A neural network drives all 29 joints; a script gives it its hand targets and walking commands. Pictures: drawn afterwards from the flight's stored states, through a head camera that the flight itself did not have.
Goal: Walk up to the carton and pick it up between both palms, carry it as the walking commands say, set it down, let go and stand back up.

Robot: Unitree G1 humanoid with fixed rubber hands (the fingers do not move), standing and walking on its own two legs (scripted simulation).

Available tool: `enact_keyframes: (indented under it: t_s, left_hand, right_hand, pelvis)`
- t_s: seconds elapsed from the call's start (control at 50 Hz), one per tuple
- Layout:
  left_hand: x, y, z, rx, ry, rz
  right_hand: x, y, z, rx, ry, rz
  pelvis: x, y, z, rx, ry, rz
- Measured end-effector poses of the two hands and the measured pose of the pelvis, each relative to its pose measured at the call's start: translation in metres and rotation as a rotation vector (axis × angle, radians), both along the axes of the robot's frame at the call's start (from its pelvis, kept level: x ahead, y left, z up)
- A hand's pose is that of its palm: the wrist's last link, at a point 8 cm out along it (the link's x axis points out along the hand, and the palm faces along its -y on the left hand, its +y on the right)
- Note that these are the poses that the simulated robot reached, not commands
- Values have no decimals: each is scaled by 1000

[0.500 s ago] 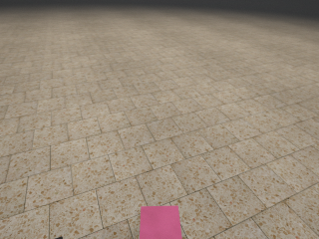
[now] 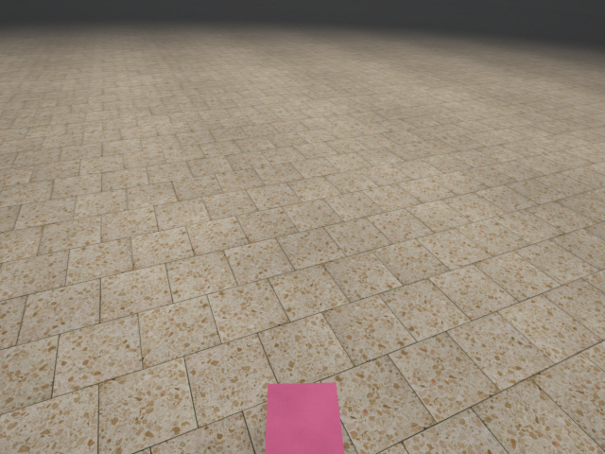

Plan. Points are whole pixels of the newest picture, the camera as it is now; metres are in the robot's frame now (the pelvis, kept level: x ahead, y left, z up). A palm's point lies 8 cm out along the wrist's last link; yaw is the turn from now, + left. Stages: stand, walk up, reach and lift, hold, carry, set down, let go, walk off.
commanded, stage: stand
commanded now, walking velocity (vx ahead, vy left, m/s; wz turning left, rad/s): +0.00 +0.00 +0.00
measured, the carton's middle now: (302, 451) +0.46 +0.01 -0.65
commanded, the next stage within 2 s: none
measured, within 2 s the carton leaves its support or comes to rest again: neither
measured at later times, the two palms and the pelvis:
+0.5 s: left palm out of the picture +0.05 +0.30 -0.12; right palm out of the picture +0.03 -0.29 -0.11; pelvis -0.01 +0.01 +0.00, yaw -1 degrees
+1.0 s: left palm out of the picture +0.06 +0.32 -0.11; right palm out of the picture +0.06 -0.28 -0.10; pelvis -0.01 +0.01 +0.01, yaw -1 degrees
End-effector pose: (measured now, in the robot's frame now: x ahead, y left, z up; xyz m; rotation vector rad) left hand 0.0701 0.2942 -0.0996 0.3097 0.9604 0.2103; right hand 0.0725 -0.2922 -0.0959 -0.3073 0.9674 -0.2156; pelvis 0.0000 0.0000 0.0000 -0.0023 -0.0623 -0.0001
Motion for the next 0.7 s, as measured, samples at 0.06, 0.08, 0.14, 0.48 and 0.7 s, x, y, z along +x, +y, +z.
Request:
enact_keyframes:
  t_s: [0.06,0.08,0.14,0.48,0.7]
  left_hand:
    - [-12,4,-4,-1,35,5]
    - [-15,5,-5,0,47,4]
    - [-24,8,-8,4,85,7]
    - [-21,5,-16,-30,143,6]
    - [-17,17,-11,0,153,19]
  right_hand:
    - [-18,-4,-3,-6,45,-11]
    - [-23,-5,-4,-10,57,-15]
    - [-38,-7,-8,-14,98,-35]
    - [-45,0,-10,-15,155,-53]
    - [-24,3,-9,-5,127,-47]
  pelvis:
    - [-4,1,0,-2,3,-1]
    - [-5,1,0,-2,4,-3]
    - [-8,3,0,0,3,-3]
    - [-14,10,2,0,-4,-11]
    - [-11,11,3,4,-8,-14]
